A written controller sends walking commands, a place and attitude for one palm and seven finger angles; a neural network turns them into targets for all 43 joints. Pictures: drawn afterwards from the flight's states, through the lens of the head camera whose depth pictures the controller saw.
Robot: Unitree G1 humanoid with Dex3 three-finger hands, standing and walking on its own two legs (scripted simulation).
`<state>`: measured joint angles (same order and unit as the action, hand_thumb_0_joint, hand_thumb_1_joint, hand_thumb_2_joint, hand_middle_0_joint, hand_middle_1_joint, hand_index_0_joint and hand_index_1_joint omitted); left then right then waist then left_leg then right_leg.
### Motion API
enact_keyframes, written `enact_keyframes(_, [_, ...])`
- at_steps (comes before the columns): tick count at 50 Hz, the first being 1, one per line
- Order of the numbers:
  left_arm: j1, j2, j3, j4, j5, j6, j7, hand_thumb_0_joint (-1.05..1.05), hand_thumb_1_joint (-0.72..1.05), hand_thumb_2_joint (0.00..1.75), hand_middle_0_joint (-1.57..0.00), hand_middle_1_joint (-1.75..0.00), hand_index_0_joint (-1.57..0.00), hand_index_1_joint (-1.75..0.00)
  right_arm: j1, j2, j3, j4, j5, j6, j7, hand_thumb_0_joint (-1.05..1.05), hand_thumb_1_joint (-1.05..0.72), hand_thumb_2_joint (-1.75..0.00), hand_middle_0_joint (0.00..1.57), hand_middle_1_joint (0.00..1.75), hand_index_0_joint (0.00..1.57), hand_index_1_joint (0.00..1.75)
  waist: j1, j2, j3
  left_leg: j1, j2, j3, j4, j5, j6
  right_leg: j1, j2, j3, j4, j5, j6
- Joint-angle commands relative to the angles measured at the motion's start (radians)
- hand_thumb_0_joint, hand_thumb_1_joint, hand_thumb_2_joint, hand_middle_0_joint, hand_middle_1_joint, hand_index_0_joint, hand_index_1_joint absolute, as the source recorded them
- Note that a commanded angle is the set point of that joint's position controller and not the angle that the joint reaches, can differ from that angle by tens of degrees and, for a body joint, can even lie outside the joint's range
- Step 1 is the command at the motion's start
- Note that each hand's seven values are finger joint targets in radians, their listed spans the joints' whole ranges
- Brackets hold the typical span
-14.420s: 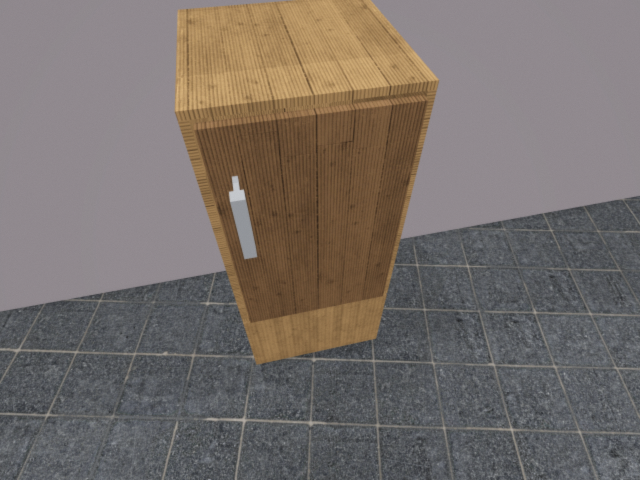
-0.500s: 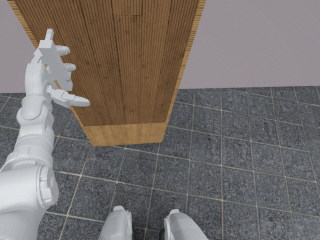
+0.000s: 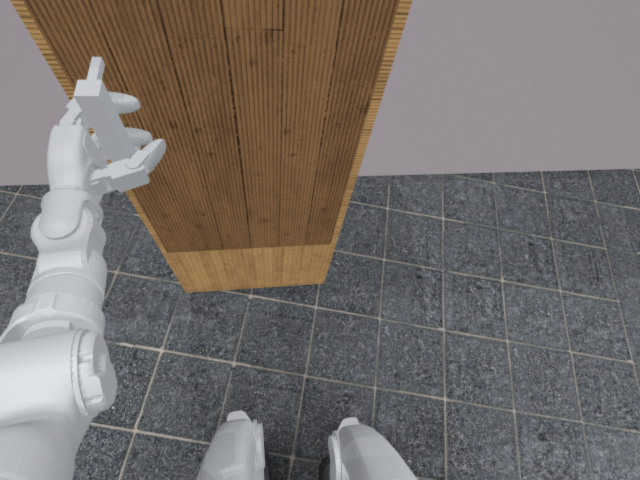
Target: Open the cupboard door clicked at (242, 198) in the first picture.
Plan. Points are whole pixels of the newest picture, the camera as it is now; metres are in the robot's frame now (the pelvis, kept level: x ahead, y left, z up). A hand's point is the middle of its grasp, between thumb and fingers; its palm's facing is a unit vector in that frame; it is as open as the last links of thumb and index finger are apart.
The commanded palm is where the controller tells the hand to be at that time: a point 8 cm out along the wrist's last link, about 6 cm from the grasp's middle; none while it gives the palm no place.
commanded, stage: close the thumb around the handle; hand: left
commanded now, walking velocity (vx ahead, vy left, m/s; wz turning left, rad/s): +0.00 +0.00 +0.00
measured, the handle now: (116, 124) +0.54 +0.22 +0.06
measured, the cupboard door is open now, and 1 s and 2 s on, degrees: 0 31 46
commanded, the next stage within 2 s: pull the door open along its arc in 0.22 s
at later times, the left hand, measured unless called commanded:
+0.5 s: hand (134, 162) +0.49 +0.20 +0.06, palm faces +0.06 -1.00 -0.01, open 5.8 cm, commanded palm +0.44 +0.24 +0.06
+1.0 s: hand (196, 275) +0.34 +0.12 +0.07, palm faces +0.39 -0.92 +0.07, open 6.3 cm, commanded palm +0.26 +0.17 +0.06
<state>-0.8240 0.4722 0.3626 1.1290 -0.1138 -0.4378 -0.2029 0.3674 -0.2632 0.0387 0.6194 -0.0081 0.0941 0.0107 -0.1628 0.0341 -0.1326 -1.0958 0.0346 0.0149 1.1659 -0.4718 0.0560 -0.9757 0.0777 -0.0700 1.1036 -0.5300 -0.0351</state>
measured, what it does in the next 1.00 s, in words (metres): stands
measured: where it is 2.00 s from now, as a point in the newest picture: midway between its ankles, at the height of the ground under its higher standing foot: outside the picture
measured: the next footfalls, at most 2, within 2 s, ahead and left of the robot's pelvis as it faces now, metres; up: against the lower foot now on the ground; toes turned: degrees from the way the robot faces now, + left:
none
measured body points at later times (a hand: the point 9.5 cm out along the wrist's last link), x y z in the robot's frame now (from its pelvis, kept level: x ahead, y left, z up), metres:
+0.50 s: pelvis +0.00 +0.00 +0.00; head +0.12 +0.03 +0.44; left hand +0.48 +0.25 +0.06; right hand +0.02 -0.26 -0.11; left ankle +0.04 +0.08 -0.65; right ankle -0.01 -0.11 -0.65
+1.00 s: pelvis +0.01 -0.01 +0.02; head +0.07 +0.00 +0.46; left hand +0.31 +0.16 +0.06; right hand +0.19 -0.23 -0.08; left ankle +0.04 +0.08 -0.65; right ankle -0.01 -0.11 -0.64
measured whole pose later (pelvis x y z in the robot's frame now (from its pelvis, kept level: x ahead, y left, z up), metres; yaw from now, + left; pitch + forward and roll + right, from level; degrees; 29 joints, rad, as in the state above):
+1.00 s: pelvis +0.01 -0.01 +0.02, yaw +1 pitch +16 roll -2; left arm -0.01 -0.04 -0.05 0.25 -0.01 -0.35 0.44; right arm 0.20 -0.20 0.01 0.52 -0.05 0.06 0.07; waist -0.02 0.02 -0.17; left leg -0.88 0.01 0.04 1.08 -0.48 0.05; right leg -0.78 0.05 -0.04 1.06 -0.55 -0.04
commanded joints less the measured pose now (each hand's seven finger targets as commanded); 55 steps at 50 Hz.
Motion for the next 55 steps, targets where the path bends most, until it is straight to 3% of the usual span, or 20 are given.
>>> enact_keyframes(1, [-0.418, 0.19, 0.004, -0.226, -0.013, -0.08, 0.007, 0.0, 0.9, 0.9, -0.4, -1.35, -0.4, -1.35, 0.148, -0.183, -0.07, -0.045, 0.001, -0.016, -0.006, 0.0, -0.9, -0.9, 0.2, 0.3, 0.2, 0.3, -0.004, 0.127, -0.489, 0.558, 0.003, -0.105, -0.12, 0.401, -0.026, 0.041, 0.004, 0.038, -0.143, 0.336, 0.006])
enact_keyframes(8, [-0.44, 0.183, -0.013, -0.187, 0.001, -0.084, 0.014, 0.0, 0.9, 0.9, -0.4, -1.35, -0.4, -1.35, 0.15, -0.187, -0.068, -0.039, -0.001, -0.015, -0.008, 0.0, -0.9, -0.9, 0.2, 0.3, 0.2, 0.3, -0.021, 0.098, -0.438, 0.524, 0.004, -0.113, -0.129, 0.346, -0.025, 0.015, 0.002, 0.035, -0.146, 0.29, 0.006])
enact_keyframes(10, [-0.466, 0.181, -0.013, -0.211, 0.002, -0.096, 0.019, 0.0, 0.9, 0.9, -0.4, -1.35, -0.4, -1.35, 0.152, -0.188, -0.07, -0.035, -0.004, -0.017, -0.008, 0.0, -0.9, -0.9, 0.2, 0.3, 0.2, 0.3, -0.014, 0.14, -0.47, 0.569, 0.006, -0.121, -0.129, 0.376, -0.029, -0.004, 0.002, 0.033, -0.142, 0.295, 0.002])
enact_keyframes(14, [-0.459, 0.183, -0.01, -0.201, 0.001, -0.098, 0.021, 0.0, 0.9, 0.9, -0.4, -1.35, -0.4, -1.35, 0.156, -0.189, -0.07, -0.032, -0.006, -0.017, -0.007, 0.0, -0.9, -0.9, 0.2, 0.3, 0.2, 0.3, -0.018, 0.12, -0.466, 0.558, 0.004, -0.12, -0.126, 0.381, -0.027, 0.011, 0.002, 0.033, -0.141, 0.304, 0.001])
enact_keyframes(16, [-0.428, 0.164, -0.021, -0.201, 0.001, -0.098, 0.018, 0.0, 0.9, 0.9, -0.4, -1.35, -0.4, -1.35, 0.149, -0.185, -0.071, -0.037, -0.004, -0.016, -0.005, 0.0, -0.9, -0.9, 0.2, 0.3, 0.2, 0.3, -0.01, 0.126, -0.48, 0.572, 0.004, -0.116, -0.127, 0.389, -0.029, 0.015, 0.004, 0.033, -0.144, 0.311, 0.002])
enact_keyframes(17, [-0.427, 0.222, 0.022, -0.199, 0.002, -0.098, 0.019, 0.0, 0.9, 0.9, -0.4, -1.35, -0.4, -1.35, 0.15, -0.193, -0.072, -0.035, -0.003, -0.013, -0.008, 0.0, -0.9, -0.9, 0.2, 0.3, 0.2, 0.3, -0.005, 0.108, -0.47, 0.549, 0.005, -0.112, -0.126, 0.374, -0.027, 0.027, 0.002, 0.036, -0.146, 0.307, 0.004])
enact_keyframes(19, [-0.393, 0.216, 0.022, -0.234, -0.002, -0.106, 0.012, 0.0, 0.9, 0.9, -0.4, -1.35, -0.4, -1.35, 0.149, -0.188, -0.071, -0.048, -0.004, -0.013, -0.006, 0.0, -0.9, -0.9, 0.2, 0.3, 0.2, 0.3, 0.016, 0.141, -0.514, 0.572, 0.001, -0.108, -0.126, 0.421, -0.028, 0.055, 0.004, 0.039, -0.134, 0.343, -0.001])
enact_keyframes(26, [-0.15, 0.148, 0.001, -0.352, -0.042, -0.098, -0.006, 0.0, 0.9, 0.9, -0.4, -1.35, -0.4, -1.35, 0.111, -0.172, -0.077, -0.097, 0.014, -0.002, 0.003, 0.0, -0.9, -0.9, 0.2, 0.3, 0.2, 0.3, 0.066, 0.106, -0.51, 0.586, -0.002, -0.082, -0.157, 0.472, -0.032, 0.146, 0.007, 0.033, -0.148, 0.413, 0.002])
enact_keyframes(29, [0.01, 0.103, -0.015, -0.434, -0.067, -0.085, -0.005, 0.0, 0.9, 0.9, -0.4, -1.35, -0.4, -1.35, 0.093, -0.168, -0.081, -0.128, 0.023, -0.002, 0.007, 0.0, -0.9, -0.9, 0.2, 0.3, 0.2, 0.3, 0.084, 0.055, -0.483, 0.564, -0.009, -0.065, -0.174, 0.478, -0.025, 0.208, 0.008, 0.037, -0.163, 0.455, 0.004])
enact_keyframes(32, [0.189, 0.033, -0.053, -0.572, -0.095, -0.074, 0.001, 0.0, 0.9, 0.9, -0.4, -1.35, -0.4, -1.35, 0.062, -0.155, -0.085, -0.157, 0.033, -0.01, 0.013, 0.0, -0.9, -0.9, 0.2, 0.3, 0.2, 0.3, 0.109, 0.044, -0.468, 0.577, -0.01, -0.053, -0.195, 0.504, -0.027, 0.248, 0.007, 0.035, -0.176, 0.493, 0.008])
enact_keyframes(36, [0.362, -0.076, -0.141, -0.742, -0.115, -0.064, 0.025, 0.0, 0.9, 0.9, -0.4, -1.35, -0.4, -1.35, 0.016, -0.141, -0.088, -0.185, 0.038, -0.033, 0.018, 0.0, -0.9, -0.9, 0.2, 0.3, 0.2, 0.3, 0.11, 0.042, -0.405, 0.591, -0.007, -0.05, -0.212, 0.494, -0.028, 0.242, 0.002, 0.03, -0.185, 0.483, 0.011])
enact_keyframes(37, [0.36, -0.129, -0.061, -0.808, -0.171, -0.055, 0.143, 0.0, 0.9, 0.9, -0.4, -1.35, -0.4, -1.35, -0.016, -0.115, -0.085, -0.189, 0.026, -0.046, 0.018, 0.0, -0.9, -0.9, 0.2, 0.3, 0.2, 0.3, 0.179, 0.039, -0.397, 0.567, -0.008, -0.047, -0.229, 0.486, -0.04, 0.253, -0.001, 0.013, -0.185, 0.454, 0.011])
enact_keyframes(38, [0.425, -0.191, -0.098, -0.82, -0.156, -0.039, 0.237, 0.0, 0.9, 0.9, -0.4, -1.35, -0.4, -1.35, -0.032, -0.11, -0.082, -0.191, 0.017, -0.059, 0.022, 0.0, -0.9, -0.9, 0.2, 0.3, 0.2, 0.3, 0.171, 0.036, -0.369, 0.559, -0.007, -0.049, -0.234, 0.468, -0.046, 0.244, -0.001, 0.006, -0.182, 0.426, 0.013])
enact_keyframes(40, [0.514, -0.245, -0.142, -0.889, -0.098, -0.034, 0.371, 0.0, 0.9, 0.9, -0.4, -1.35, -0.4, -1.35, -0.051, -0.103, -0.082, -0.186, 0.002, -0.075, 0.033, 0.0, -0.9, -0.9, 0.2, 0.3, 0.2, 0.3, 0.17, 0.014, -0.354, 0.548, -0.006, -0.054, -0.226, 0.476, -0.051, 0.248, -0.006, 0.004, -0.167, 0.421, 0.012])
enact_keyframes(43, [0.604, -0.329, -0.224, -1.003, -0.005, -0.03, 0.532, 0.0, 0.9, 0.9, -0.4, -1.35, -0.4, -1.35, -0.091, -0.088, -0.081, -0.195, -0.023, -0.082, 0.052, 0.0, -0.9, -0.9, 0.2, 0.3, 0.2, 0.3, 0.181, 0.01, -0.362, 0.547, -0.01, -0.054, -0.219, 0.464, -0.054, 0.264, -0.017, 0.008, -0.152, 0.416, 0.008])
enact_keyframes(45, [0.688, -0.373, -0.263, -1.041, 0.054, -0.013, 0.63, 0.0, 0.9, 0.9, -0.4, -1.35, -0.4, -1.35, -0.12, -0.076, -0.08, -0.208, -0.035, -0.08, 0.058, 0.0, -0.9, -0.9, 0.2, 0.3, 0.2, 0.3, 0.185, -0.051, -0.357, 0.512, -0.017, -0.049, -0.214, 0.437, -0.045, 0.301, -0.022, 0.014, -0.153, 0.432, 0.008])
enact_keyframes(47, [0.764, -0.432, -0.328, -1.099, 0.117, 0.014, 0.715, 0.0, 0.9, 0.9, -0.4, -1.35, -0.4, -1.35, -0.147, -0.061, -0.075, -0.222, -0.041, -0.076, 0.064, 0.0, -0.9, -0.9, 0.2, 0.3, 0.2, 0.3, 0.195, -0.023, -0.351, 0.511, -0.022, -0.048, -0.219, 0.416, -0.046, 0.316, -0.027, 0.015, -0.154, 0.421, 0.004])
enact_keyframes(49, [0.848, -0.436, -0.363, -1.128, 0.172, 0.046, 0.746, 0.0, 0.9, 0.9, -0.4, -1.35, -0.4, -1.35, -0.148, -0.054, -0.07, -0.232, -0.05, -0.071, 0.054, 0.0, -0.9, -0.9, 0.2, 0.3, 0.2, 0.3, 0.184, -0.073, -0.335, 0.501, -0.023, -0.052, -0.22, 0.396, -0.044, 0.335, -0.026, 0.022, -0.169, 0.426, 0.0])
enact_keyframes(51, [0.911, -0.476, -0.422, -1.205, 0.196, 0.064, 0.746, 0.0, 0.9, 0.9, -0.4, -1.35, -0.4, -1.35, -0.169, -0.037, -0.065, -0.248, -0.049, -0.069, 0.042, 0.0, -0.9, -0.9, 0.2, 0.3, 0.2, 0.3, 0.182, -0.06, -0.327, 0.516, -0.029, -0.04, -0.227, 0.379, -0.043, 0.363, -0.034, 0.031, -0.189, 0.443, -0.001])
enact_keyframes(55, [1.078, -0.523, -0.478, -1.276, 0.196, 0.096, 0.739, 0.0, 0.9, 0.9, -0.4, -1.35, -0.4, -1.35, -0.205, -0.012, -0.046, -0.274, -0.048, -0.078, 0.021, 0.0, -0.9, -0.9, 0.2, 0.3, 0.2, 0.3, 0.183, -0.068, -0.25, 0.505, -0.036, -0.039, -0.241, 0.329, -0.043, 0.381, -0.039, 0.041, -0.228, 0.431, -0.002])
